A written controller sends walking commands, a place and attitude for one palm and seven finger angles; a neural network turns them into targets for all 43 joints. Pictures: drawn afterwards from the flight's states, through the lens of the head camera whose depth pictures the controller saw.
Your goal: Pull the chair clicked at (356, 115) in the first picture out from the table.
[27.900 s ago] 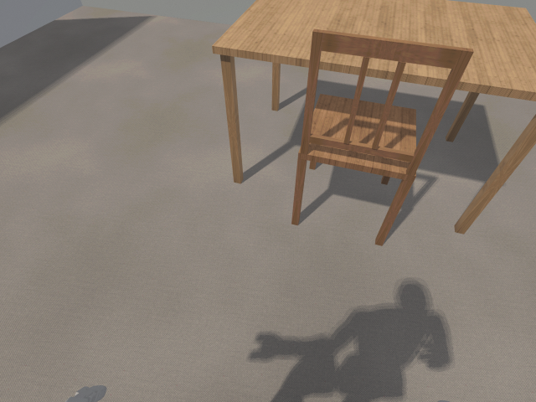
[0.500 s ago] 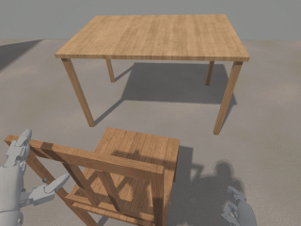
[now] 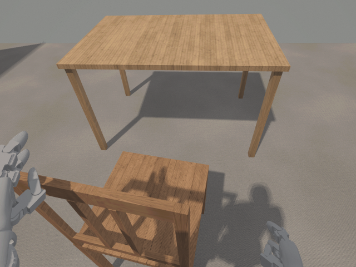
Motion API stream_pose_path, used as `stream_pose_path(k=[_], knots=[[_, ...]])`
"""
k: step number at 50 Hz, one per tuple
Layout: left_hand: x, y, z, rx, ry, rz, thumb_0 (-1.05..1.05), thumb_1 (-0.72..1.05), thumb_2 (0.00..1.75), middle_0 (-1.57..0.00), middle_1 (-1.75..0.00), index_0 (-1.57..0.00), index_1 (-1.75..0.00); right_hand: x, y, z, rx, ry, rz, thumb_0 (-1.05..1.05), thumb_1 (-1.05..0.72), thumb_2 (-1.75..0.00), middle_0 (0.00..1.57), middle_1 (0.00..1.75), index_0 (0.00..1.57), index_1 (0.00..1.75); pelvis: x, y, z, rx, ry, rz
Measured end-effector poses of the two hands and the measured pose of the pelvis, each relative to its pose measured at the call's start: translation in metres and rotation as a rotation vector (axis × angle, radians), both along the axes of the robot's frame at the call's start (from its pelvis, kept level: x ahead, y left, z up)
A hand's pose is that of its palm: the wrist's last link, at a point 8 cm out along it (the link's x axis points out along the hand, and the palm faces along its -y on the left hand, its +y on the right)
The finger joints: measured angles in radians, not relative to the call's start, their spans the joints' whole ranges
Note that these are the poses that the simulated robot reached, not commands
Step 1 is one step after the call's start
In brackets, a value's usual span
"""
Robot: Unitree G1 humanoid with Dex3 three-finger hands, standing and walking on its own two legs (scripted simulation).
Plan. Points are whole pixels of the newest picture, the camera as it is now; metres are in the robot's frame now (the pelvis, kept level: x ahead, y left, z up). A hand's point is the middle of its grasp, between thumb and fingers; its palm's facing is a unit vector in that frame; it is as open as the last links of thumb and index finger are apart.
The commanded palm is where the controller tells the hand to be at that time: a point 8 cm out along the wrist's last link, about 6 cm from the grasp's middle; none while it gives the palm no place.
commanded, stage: draw the hand back to the body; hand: left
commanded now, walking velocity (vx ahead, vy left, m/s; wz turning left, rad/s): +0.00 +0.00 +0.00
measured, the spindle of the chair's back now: (95, 224) +0.23 +0.26 -0.09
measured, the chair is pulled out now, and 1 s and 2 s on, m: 0.65 0.65 0.65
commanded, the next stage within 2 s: step back with the hand held close in 0.10 s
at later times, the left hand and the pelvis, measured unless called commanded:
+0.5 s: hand (37, 199) +0.18 +0.26 +0.15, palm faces +0.36 -0.78 -0.51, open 7.4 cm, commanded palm +0.12 +0.31 +0.18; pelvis -0.02 +0.01 +0.00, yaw -1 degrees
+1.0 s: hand out of the picture +0.11 +0.29 +0.16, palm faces +0.45 -0.77 -0.46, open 7.4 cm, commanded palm +0.05 +0.32 +0.18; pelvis -0.09 +0.02 -0.01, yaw +0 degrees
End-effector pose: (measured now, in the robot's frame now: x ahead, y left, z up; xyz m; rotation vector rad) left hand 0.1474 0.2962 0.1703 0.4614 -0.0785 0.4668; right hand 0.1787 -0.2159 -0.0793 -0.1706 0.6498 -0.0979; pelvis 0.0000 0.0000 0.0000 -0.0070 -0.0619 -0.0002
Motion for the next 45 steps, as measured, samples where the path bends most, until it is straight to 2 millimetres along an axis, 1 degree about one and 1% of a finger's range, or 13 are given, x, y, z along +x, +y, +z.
stream_pose_path(k=[6, 12, 15, 18, 22, 25, 28, 38, 45], knots=[[-0.002, 0.003, 0.006, 0.019, -0.019, 0.012, 0.02, 0.88, 0.89, -0.21, -0.30, -0.21, -0.30, -0.005, -0.004, -0.002, -0.013, 0.016, -0.010, 0.01, -0.91, -0.90, 0.20, 0.30, 0.20, 0.30, 0.000, 0.000, 0.000, -0.002, -0.003, 0.001], [-0.003, 0.004, 0.008, 0.019, -0.037, 0.019, 0.02, 0.89, 0.90, -0.21, -0.30, -0.21, -0.30, -0.004, -0.002, -0.001, -0.007, 0.006, -0.009, 0.01, -0.91, -0.90, 0.20, 0.30, 0.20, 0.29, -0.001, 0.001, 0.000, -0.001, -0.005, 0.001], [-0.002, 0.006, 0.013, 0.039, -0.059, 0.003, 0.02, 0.89, 0.90, -0.21, -0.30, -0.21, -0.30, -0.004, -0.002, 0.001, -0.006, 0.009, -0.003, 0.01, -0.91, -0.90, 0.20, 0.30, 0.20, 0.30, -0.005, 0.002, 0.000, -0.008, 0.005, 0.001], [0.001, 0.008, 0.016, 0.072, -0.058, -0.020, 0.02, 0.89, 0.90, -0.21, -0.30, -0.21, -0.30, -0.008, -0.004, 0.001, -0.007, 0.024, -0.017, 0.01, -0.91, -0.90, 0.20, 0.30, 0.20, 0.30, -0.010, 0.005, 0.001, -0.009, 0.020, -0.006], [-0.001, 0.005, 0.010, 0.093, 0.002, -0.062, 0.01, 0.89, 0.90, -0.21, -0.30, -0.21, -0.30, -0.019, -0.008, 0.000, -0.009, 0.056, -0.057, 0.01, -0.91, -0.90, 0.20, 0.30, 0.20, 0.30, -0.017, 0.009, 0.002, -0.003, 0.038, -0.012], [-0.008, 0.004, 0.004, 0.099, 0.044, -0.086, 0.01, 0.89, 0.90, -0.21, -0.30, -0.21, -0.30, -0.030, -0.010, -0.002, -0.015, 0.082, -0.084, 0.01, -0.91, -0.90, 0.20, 0.30, 0.20, 0.30, -0.024, 0.011, 0.001, 0.001, 0.046, -0.014], [-0.018, 0.005, 0.003, 0.107, 0.054, -0.092, 0.01, 0.89, 0.90, -0.21, -0.30, -0.21, -0.30, -0.042, -0.010, -0.003, -0.023, 0.103, -0.096, 0.01, -0.91, -0.90, 0.20, 0.30, 0.20, 0.29, -0.032, 0.011, 0.001, 0.002, 0.049, -0.011], [-0.057, 0.011, 0.006, 0.107, -0.029, -0.054, 0.01, 0.89, 0.90, -0.22, -0.30, -0.21, -0.30, -0.077, -0.005, -0.004, -0.040, 0.099, -0.079, 0.01, -0.91, -0.90, 0.20, 0.30, 0.20, 0.29, -0.065, 0.010, -0.004, -0.011, 0.049, -0.008], [-0.075, 0.018, 0.003, 0.100, -0.075, -0.054, 0.01, 0.89, 0.90, -0.21, -0.30, -0.21, -0.30, -0.101, -0.003, -0.001, -0.070, 0.080, -0.072, 0.01, -0.91, -0.90, 0.20, 0.30, 0.20, 0.30, -0.083, 0.015, -0.007, -0.025, 0.055, -0.004]])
